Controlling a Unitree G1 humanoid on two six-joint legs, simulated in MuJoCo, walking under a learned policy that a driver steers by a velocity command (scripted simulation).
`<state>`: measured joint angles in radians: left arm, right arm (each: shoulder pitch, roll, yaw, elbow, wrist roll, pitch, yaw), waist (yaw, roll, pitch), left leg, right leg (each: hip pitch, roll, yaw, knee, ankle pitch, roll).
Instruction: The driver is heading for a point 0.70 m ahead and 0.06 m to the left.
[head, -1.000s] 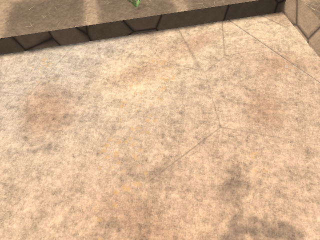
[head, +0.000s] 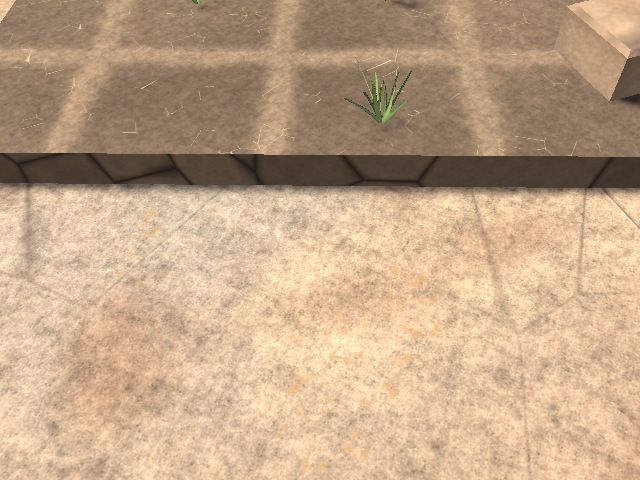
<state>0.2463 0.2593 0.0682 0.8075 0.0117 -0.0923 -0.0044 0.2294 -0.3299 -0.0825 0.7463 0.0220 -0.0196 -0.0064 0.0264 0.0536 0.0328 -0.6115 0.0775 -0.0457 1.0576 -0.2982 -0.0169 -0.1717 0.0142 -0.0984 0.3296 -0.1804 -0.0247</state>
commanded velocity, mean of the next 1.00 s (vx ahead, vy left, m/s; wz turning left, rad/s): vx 0.33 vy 0.00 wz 0.28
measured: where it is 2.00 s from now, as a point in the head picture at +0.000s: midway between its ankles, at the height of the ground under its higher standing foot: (282, 407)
